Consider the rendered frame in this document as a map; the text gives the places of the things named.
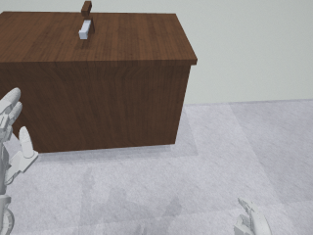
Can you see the tap lever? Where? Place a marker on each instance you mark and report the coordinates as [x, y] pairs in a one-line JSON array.
[[83, 33]]

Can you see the robot right hand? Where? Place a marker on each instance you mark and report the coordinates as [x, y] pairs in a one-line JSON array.
[[256, 224]]

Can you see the robot left forearm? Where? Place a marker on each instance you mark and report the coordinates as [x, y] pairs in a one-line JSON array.
[[7, 219]]

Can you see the robot left hand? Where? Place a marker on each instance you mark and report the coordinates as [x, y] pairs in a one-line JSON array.
[[10, 109]]

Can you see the counter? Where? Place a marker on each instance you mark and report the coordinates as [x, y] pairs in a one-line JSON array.
[[122, 87]]

